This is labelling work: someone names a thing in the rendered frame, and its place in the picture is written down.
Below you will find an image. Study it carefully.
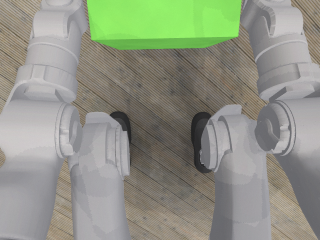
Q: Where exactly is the left robot forearm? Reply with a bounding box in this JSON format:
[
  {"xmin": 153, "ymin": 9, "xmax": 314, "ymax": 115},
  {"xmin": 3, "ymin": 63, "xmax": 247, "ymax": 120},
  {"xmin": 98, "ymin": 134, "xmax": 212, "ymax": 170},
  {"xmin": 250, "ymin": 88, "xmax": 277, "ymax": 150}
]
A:
[{"xmin": 0, "ymin": 0, "xmax": 88, "ymax": 151}]

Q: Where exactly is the right robot forearm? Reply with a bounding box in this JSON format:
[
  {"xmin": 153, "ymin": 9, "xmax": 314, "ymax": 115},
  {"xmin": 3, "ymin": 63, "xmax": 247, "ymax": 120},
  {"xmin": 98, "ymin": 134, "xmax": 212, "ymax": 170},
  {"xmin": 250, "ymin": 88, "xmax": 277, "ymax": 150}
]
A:
[{"xmin": 240, "ymin": 0, "xmax": 320, "ymax": 102}]

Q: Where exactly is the robot left thigh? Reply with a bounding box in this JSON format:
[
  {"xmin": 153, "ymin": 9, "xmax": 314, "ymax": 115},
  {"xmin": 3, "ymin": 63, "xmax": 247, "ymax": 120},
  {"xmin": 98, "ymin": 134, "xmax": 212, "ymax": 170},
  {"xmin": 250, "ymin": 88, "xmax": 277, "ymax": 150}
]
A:
[{"xmin": 70, "ymin": 122, "xmax": 132, "ymax": 240}]

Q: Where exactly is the robot right upper arm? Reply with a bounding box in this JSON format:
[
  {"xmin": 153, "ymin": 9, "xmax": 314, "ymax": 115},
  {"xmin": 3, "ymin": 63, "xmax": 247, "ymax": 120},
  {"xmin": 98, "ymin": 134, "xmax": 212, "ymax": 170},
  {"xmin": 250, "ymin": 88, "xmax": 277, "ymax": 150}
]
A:
[{"xmin": 254, "ymin": 97, "xmax": 320, "ymax": 240}]

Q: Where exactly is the left robot foot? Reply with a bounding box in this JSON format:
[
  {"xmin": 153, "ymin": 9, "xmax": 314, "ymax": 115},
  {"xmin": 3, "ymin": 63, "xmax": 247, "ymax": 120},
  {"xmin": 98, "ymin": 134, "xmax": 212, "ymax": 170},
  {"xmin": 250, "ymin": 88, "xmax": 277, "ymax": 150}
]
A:
[{"xmin": 110, "ymin": 111, "xmax": 132, "ymax": 165}]

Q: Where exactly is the carton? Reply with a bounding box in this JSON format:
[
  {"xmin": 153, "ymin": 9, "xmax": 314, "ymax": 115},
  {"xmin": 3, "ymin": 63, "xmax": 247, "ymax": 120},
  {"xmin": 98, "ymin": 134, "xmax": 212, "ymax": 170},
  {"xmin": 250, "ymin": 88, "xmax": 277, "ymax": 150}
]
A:
[{"xmin": 87, "ymin": 0, "xmax": 242, "ymax": 50}]

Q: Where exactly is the robot left upper arm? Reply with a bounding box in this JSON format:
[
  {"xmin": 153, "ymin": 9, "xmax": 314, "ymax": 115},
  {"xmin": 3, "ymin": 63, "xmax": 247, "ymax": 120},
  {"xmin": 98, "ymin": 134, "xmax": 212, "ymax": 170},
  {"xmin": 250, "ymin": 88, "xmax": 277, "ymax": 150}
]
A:
[{"xmin": 0, "ymin": 99, "xmax": 83, "ymax": 240}]

